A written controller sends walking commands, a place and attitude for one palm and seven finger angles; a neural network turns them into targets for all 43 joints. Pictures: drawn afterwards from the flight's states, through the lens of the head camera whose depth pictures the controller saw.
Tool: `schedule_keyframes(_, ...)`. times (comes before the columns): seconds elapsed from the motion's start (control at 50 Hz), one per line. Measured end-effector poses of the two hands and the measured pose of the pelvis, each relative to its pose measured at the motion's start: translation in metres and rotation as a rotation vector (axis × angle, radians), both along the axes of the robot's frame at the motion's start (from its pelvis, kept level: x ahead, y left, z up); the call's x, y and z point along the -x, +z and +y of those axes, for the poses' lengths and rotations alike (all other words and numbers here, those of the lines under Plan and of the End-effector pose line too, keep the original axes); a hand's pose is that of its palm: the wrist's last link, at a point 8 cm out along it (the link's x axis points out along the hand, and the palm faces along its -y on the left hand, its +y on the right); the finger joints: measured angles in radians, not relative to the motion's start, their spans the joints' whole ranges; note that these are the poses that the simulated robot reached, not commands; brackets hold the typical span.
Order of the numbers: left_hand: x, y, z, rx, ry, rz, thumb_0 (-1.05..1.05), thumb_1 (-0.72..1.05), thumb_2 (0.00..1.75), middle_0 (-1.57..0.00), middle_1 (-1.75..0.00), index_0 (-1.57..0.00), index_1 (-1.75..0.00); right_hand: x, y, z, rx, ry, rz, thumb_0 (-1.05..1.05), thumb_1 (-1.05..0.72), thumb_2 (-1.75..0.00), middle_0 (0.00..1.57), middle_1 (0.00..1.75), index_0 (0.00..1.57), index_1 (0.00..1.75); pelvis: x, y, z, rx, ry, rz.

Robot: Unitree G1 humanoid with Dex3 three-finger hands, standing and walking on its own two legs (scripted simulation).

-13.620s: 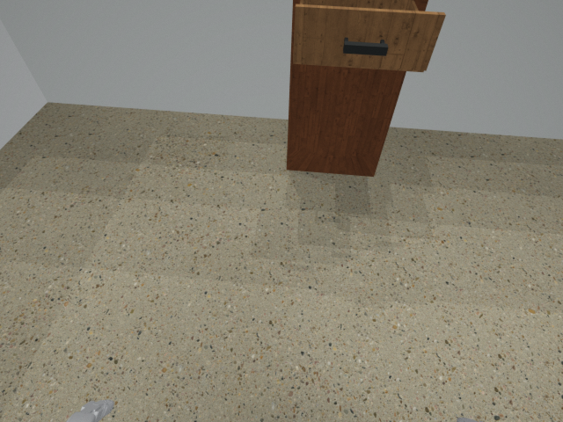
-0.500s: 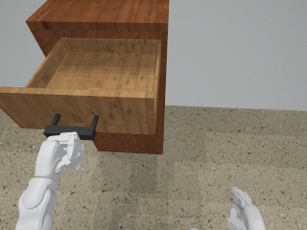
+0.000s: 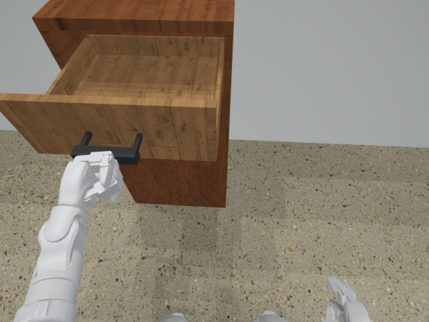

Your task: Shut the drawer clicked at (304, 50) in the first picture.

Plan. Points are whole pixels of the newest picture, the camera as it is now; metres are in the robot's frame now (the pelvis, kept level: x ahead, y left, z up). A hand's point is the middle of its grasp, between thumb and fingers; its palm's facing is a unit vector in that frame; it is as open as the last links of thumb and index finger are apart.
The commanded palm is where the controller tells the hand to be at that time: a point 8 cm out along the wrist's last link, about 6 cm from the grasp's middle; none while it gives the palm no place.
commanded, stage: push the drawer shut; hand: left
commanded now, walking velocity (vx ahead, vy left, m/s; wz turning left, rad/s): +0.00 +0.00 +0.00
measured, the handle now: (109, 146) +0.42 +0.23 +0.08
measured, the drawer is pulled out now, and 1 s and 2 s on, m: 0.25 0.12 0.01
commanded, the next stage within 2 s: none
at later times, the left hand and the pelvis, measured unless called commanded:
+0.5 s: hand (128, 152) +0.41 +0.19 +0.07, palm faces -0.02 -1.00 -0.04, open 3.0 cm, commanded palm +0.40 +0.24 +0.08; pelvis +0.00 +0.00 +0.00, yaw -1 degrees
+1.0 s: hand (133, 130) +0.47 +0.20 +0.07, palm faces -0.04 -1.00 -0.02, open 3.0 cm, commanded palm +0.46 +0.25 +0.08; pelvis +0.00 +0.01 -0.01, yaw -2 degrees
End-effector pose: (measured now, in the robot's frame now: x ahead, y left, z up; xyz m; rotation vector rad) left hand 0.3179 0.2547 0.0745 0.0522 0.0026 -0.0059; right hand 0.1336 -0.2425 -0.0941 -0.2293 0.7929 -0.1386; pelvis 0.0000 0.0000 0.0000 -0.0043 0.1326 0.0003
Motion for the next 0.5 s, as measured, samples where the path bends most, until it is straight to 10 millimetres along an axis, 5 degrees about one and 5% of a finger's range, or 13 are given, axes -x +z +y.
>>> schedule_keyframes(0.5, -0.07, 0.0, -0.006, 0.009, -0.009, 0.012, -0.02, 0.83, 0.96, -1.4, -1.6, -1.4, -1.6, 0.051, -0.014, -0.01, 0.014, -0.072, 0.197, 0.01, -0.9, -0.9, 0.21, 0.3, 0.21, 0.29, -0.001, -0.002, 0.002, -0.001, -0.017, 0.05)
